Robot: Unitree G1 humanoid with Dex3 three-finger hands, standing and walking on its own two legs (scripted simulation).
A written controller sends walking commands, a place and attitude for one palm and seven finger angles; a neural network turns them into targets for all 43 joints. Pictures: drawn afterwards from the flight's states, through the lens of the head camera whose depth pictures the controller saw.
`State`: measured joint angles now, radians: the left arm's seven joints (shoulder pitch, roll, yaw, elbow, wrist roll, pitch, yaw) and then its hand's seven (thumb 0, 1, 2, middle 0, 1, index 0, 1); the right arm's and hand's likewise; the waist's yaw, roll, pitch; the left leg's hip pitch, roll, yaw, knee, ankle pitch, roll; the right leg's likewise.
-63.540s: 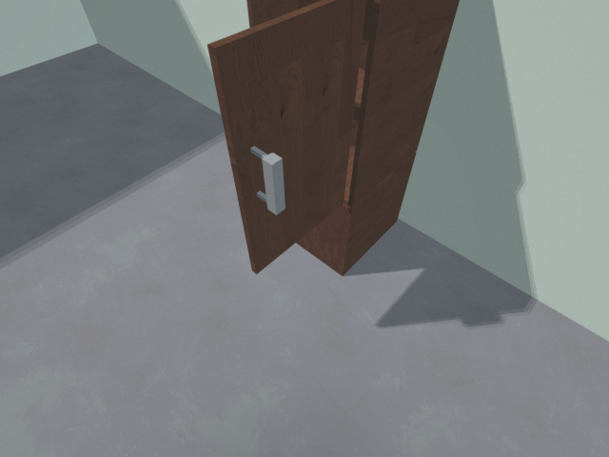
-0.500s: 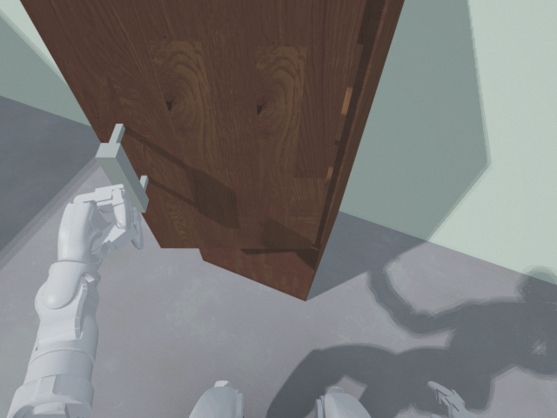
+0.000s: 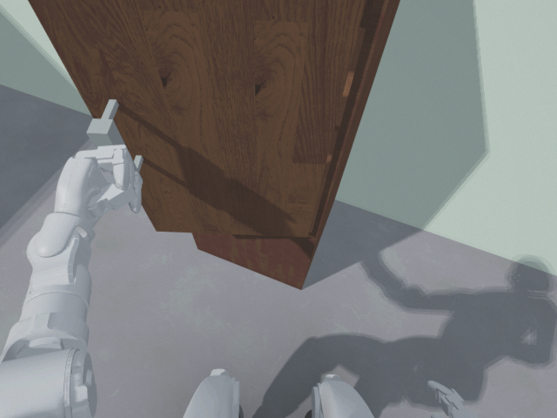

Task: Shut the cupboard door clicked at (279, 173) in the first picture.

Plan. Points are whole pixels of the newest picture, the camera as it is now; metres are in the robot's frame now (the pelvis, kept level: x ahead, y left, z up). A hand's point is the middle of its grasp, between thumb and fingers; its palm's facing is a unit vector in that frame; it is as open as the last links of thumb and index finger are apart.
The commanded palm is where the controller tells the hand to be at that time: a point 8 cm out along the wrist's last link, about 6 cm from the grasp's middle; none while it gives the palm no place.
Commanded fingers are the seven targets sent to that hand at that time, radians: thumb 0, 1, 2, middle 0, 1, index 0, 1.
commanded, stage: push the door shut along its arc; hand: left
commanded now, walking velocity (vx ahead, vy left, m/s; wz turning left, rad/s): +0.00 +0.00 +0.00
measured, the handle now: (122, 147) +0.49 +0.25 +0.06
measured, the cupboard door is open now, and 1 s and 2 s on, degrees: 20 4 0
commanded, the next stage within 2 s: pull the fist back off the door in 1.50 s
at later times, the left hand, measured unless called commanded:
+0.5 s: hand (144, 161) +0.46 +0.21 +0.07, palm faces -0.19 -0.98 -0.03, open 3.2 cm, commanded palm +0.47 +0.23 +0.07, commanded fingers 0.00 0.90 0.90 -1.30 -1.50 -1.30 -1.50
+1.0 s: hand (190, 124) +0.53 +0.15 +0.08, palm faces -0.34 -0.94 -0.01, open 3.1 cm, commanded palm +0.54 +0.20 +0.07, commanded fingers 0.00 0.90 0.90 -1.30 -1.50 -1.30 -1.50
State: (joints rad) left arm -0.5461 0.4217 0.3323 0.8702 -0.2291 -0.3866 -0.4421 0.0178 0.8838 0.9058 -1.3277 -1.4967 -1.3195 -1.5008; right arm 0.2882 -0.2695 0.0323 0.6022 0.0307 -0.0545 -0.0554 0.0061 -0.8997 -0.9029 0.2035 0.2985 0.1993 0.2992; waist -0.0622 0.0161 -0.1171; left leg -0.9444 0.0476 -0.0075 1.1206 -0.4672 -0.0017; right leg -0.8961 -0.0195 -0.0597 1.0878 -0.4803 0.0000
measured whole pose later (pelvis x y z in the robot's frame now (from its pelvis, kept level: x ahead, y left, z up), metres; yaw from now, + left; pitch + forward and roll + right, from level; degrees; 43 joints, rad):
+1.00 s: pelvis -0.01 +0.01 -0.02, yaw -2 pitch +25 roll -4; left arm -1.09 0.62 0.33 1.22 -0.09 -0.29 -0.53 0.02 0.89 0.90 -1.30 -1.50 -1.30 -1.50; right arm 0.36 -0.28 0.06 0.63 0.01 -0.06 -0.03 0.00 -0.90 -0.90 0.20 0.30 0.20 0.30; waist -0.23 0.04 -0.11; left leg -1.18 0.07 -0.01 1.24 -0.49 0.02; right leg -1.12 0.00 -0.06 1.16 -0.47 0.01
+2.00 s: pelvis -0.03 +0.01 -0.03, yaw +0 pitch +27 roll -5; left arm -1.28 0.50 0.25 1.36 0.04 -0.28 0.05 0.01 0.84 1.01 -1.30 -1.50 -1.31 -1.50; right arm 0.43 -0.23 0.07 0.68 -0.09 -0.09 0.06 0.00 -0.90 -0.90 0.20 0.30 0.20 0.30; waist -0.27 0.05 -0.12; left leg -1.29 0.04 -0.06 1.25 -0.43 0.01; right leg -1.20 -0.02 -0.10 1.17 -0.44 0.00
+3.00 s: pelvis +0.04 -0.01 +0.04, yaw +0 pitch +11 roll -1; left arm -0.30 0.24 0.20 0.53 -0.19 -0.32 -0.12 0.02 0.89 0.90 -1.30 -1.50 -1.30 -1.50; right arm 0.31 -0.24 0.01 0.58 0.04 0.03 -0.02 0.01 -0.90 -0.90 0.20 0.30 0.20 0.30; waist -0.05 0.04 -0.10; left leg -0.63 0.05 0.01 0.85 -0.42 -0.02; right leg -0.60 -0.01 -0.04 0.84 -0.43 -0.01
